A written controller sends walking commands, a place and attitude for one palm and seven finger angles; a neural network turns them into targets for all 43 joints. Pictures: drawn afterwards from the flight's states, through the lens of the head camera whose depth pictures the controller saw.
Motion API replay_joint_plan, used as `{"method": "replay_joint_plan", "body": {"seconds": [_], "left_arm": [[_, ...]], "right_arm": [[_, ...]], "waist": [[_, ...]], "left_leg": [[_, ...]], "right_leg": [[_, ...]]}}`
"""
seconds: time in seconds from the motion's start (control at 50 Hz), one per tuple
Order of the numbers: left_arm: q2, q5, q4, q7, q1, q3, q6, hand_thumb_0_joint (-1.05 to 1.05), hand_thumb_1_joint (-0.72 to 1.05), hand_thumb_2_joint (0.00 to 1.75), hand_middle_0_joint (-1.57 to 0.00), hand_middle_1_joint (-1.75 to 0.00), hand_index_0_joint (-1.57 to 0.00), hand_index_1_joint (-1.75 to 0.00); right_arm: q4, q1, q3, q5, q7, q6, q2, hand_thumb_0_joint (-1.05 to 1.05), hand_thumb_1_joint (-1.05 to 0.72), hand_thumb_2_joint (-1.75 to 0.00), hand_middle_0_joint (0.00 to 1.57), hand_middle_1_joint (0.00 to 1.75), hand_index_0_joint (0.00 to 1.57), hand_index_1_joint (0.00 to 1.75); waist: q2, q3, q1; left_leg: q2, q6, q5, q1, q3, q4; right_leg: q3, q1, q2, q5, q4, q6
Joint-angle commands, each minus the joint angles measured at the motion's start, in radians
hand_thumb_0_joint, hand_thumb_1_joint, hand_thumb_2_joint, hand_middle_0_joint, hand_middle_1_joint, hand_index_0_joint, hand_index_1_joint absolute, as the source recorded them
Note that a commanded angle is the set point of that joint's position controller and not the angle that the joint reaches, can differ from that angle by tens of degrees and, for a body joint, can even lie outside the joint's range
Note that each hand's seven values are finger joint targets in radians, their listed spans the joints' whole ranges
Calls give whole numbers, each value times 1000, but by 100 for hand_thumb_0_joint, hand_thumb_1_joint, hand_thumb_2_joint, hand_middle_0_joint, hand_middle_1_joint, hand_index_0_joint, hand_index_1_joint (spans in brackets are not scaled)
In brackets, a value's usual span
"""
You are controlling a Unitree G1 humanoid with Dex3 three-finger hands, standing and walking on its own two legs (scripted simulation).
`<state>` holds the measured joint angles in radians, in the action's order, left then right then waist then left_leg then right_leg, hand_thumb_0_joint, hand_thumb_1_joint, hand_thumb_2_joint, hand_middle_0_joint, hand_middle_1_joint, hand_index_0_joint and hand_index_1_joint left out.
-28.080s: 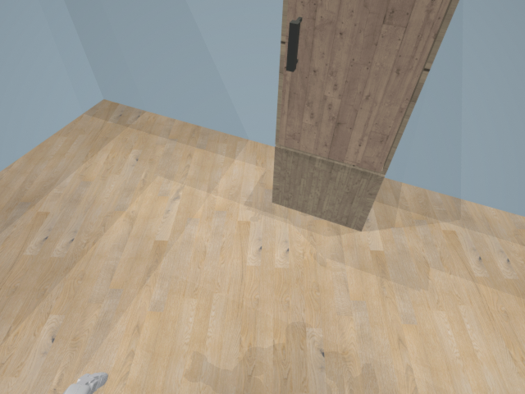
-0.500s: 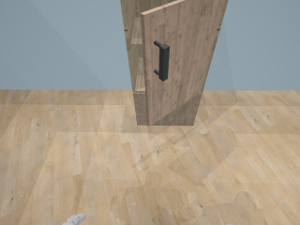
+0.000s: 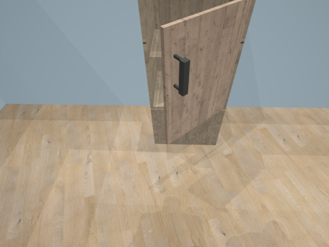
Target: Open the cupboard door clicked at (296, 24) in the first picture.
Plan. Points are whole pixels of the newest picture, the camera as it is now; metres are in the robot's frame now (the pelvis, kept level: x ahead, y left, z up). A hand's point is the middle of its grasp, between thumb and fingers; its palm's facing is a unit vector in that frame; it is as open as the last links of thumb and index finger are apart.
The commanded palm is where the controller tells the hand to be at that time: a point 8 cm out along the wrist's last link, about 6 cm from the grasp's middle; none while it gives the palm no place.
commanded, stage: let the arm hang, fingers relaxed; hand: left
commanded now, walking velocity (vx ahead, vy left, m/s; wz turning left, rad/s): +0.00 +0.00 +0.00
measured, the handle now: (179, 75) +0.66 -0.01 +0.05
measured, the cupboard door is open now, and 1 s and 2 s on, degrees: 40 40 40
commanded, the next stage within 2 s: look to check the result in 0.34 s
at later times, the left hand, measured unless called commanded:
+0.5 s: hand out of the picture +0.00 +0.16 -0.17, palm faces +0.05 -0.98 -0.20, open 7.3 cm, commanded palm none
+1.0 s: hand out of the picture +0.05 +0.17 -0.17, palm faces +0.03 -0.97 -0.24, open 7.3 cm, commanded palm none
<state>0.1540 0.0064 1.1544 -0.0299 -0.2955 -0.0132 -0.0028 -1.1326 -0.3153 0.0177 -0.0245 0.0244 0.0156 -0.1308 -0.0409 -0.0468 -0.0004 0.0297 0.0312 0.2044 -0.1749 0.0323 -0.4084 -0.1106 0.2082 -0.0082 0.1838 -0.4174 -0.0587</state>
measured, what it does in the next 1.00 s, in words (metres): stands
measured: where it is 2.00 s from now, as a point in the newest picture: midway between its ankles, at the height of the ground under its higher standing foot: outside the picture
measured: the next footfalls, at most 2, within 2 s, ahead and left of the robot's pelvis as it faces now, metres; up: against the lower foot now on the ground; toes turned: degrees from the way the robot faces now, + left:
right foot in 1.82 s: +0.01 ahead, -0.16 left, +0.00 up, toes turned -23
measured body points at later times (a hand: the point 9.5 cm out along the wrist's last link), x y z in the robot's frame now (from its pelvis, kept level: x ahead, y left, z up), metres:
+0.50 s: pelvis +0.01 -0.01 +0.00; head +0.03 -0.02 +0.45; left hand +0.00 +0.21 -0.16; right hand -0.02 -0.21 -0.17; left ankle +0.01 +0.10 -0.74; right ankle +0.03 -0.08 -0.74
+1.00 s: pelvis +0.03 -0.02 +0.00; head +0.05 -0.03 +0.45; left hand +0.05 +0.23 -0.15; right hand +0.05 -0.25 -0.16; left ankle +0.01 +0.10 -0.74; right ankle +0.03 -0.08 -0.74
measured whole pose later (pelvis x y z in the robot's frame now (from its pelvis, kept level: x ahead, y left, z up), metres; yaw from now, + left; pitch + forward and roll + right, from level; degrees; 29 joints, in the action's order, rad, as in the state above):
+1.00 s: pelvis +0.03 -0.02 +0.00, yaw +0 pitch -1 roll +1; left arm 0.18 0.01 1.15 -0.02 -0.21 -0.02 0.02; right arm -1.14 -0.22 0.00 -0.02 0.03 0.00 -0.20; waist -0.03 -0.06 0.00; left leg 0.01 0.01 0.22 -0.11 0.02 -0.35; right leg -0.12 0.15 -0.03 0.21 -0.37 -0.08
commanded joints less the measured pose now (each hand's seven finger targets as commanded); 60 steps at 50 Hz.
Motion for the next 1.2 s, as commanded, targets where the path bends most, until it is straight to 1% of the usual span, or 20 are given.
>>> {"method": "replay_joint_plan", "body": {"seconds": [0.0,0.04,0.06,0.14,0.22,0.28,0.3,0.34,0.4,0.46,0.52,0.66,0.74,0.8,0.94,1.0,1.06,1.1,1.12,1.18], "left_arm": [[95,0,-27,-9,-47,-14,18,0,90,90,-20,-30,-20,-30],[88,0,-24,-9,-46,-14,18,0,90,90,-20,-30,-20,-30],[86,0,-23,-9,-46,-14,18,0,90,90,-20,-30,-20,-30],[81,1,-25,-10,-45,-17,20,0,90,90,-20,-30,-20,-30],[80,1,-24,-10,-44,-18,22,0,90,90,-20,-30,-20,-30],[82,0,-24,-8,-44,-20,25,0,90,90,-20,-30,-20,-30],[83,1,-25,-10,-47,-22,26,0,90,90,-20,-30,-20,-30],[83,0,-24,-9,-38,-21,27,0,90,90,-20,-30,-20,-30],[88,0,-24,-9,-36,-23,27,0,90,90,-20,-30,-20,-30],[89,0,-23,-8,-34,-22,30,0,90,90,-20,-30,-20,-30],[100,-1,-24,-8,-27,-24,33,0,90,90,-20,-30,-20,-30],[120,0,-25,-7,-5,-25,33,0,90,90,-20,-30,-20,-30],[133,1,-28,-6,9,-26,34,0,90,90,-20,-30,-20,-30],[149,1,-35,-5,16,-30,38,0,90,90,-20,-30,-20,-30],[173,1,-40,-4,44,-31,42,0,90,90,-20,-30,-20,-30],[186,2,-42,-5,51,-34,44,0,90,90,-20,-30,-20,-30],[190,1,-45,-5,62,-34,44,0,90,90,-20,-30,-20,-30],[140,2,-45,-8,40,-30,27,0,90,90,-20,-30,-20,-30],[153,2,-48,-7,46,-34,18,0,90,90,-20,-30,-20,-30],[188,7,-70,-2,47,-58,4,0,90,90,-20,-30,-20,-30]], "right_arm": [[10,-72,-12,6,9,-15,-85,0,-90,-90,20,30,20,30],[3,-75,-11,3,9,-15,-78,0,-90,-90,20,30,20,30],[2,-71,-11,3,9,-15,-76,0,-90,-90,20,30,20,30],[-1,-76,-13,3,10,-17,-67,0,-90,-90,20,30,20,30],[0,-73,-15,3,12,-18,-66,0,-90,-90,20,30,20,30],[3,-74,-16,3,13,-20,-71,0,-90,-90,20,30,20,30],[4,-71,-18,5,13,-20,-73,0,-90,-90,20,30,20,30],[2,-71,-16,4,14,-22,-77,0,-90,-90,20,30,20,30],[5,-63,-19,6,15,-22,-89,0,-90,-90,20,30,20,30],[3,-57,-20,5,16,-25,-97,0,-90,-90,20,30,20,30],[2,-48,-22,6,16,-28,-106,0,-90,-90,20,30,20,30],[1,-18,-24,6,15,-26,-127,0,-90,-90,20,30,20,30],[4,-1,-24,5,13,-25,-138,0,-90,-90,20,30,20,30],[9,12,-27,7,13,-27,-157,0,-90,-90,20,30,20,30],[14,48,-30,6,12,-29,-179,0,-90,-90,20,30,20,30],[19,58,-32,9,13,-27,-192,0,-90,-90,20,30,20,30],[19,64,-33,7,15,-28,-201,0,-90,-90,20,30,20,30],[17,34,-26,6,19,-16,-138,0,-90,-90,20,30,20,30],[16,28,-28,7,21,-9,-143,0,-90,-90,20,30,20,30],[40,34,-45,8,25,1,-162,0,-90,-90,20,30,20,30]], "waist": [[53,-62,-1],[48,-64,-4],[32,-74,-4],[45,-64,-5],[16,-64,-5],[15,-45,-7],[29,-43,-4],[20,-41,-6],[23,-45,-4],[35,-30,-6],[37,-5,-6],[41,-44,-6],[41,-34,-6],[48,-6,-4],[31,10,-4],[59,11,-4],[42,31,-7],[43,32,-9],[45,9,-12],[84,14,-9]], "left_leg": [[-111,13,18,-80,-107,101],[-110,12,31,-82,-106,107],[-107,11,35,-82,-107,108],[-104,9,31,-84,-104,106],[-104,7,22,-80,-98,100],[-105,6,8,-68,-96,98],[-107,7,-3,-60,-95,93],[-109,5,-16,-62,-100,98],[-113,7,-22,-53,-102,97],[-117,6,-47,-40,-105,101],[-120,6,-84,-28,-105,96],[-119,4,-77,-21,-101,106],[-120,3,-76,-14,-100,105],[-122,3,-91,-2,-98,100],[-125,-2,-124,14,-98,104],[-126,-3,-128,19,-92,102],[-134,-6,-142,41,-85,101],[-138,-18,-140,42,-53,64],[-139,-22,-111,25,-41,52],[-130,-32,-32,-5,7,-14]], "right_leg": [[152,-2,123,98,118,-4],[157,0,124,106,118,-3],[162,7,123,107,121,-3],[163,-5,124,103,119,-1],[164,-9,127,96,125,-3],[166,-22,129,77,127,-4],[161,-24,127,68,125,-5],[163,-34,127,49,120,-7],[156,-31,126,45,121,-7],[158,-44,127,12,116,-7],[152,-73,130,-38,105,-8],[155,-54,133,-28,123,-7],[160,-61,134,-21,131,-6],[159,-83,137,-54,133,-5],[165,-109,144,-144,129,-2],[158,-117,145,-183,133,6],[175,-125,145,-231,127,4],[183,-103,145,-278,104,7],[198,-91,150,-275,96,2],[264,-78,177,-285,91,-22]]}}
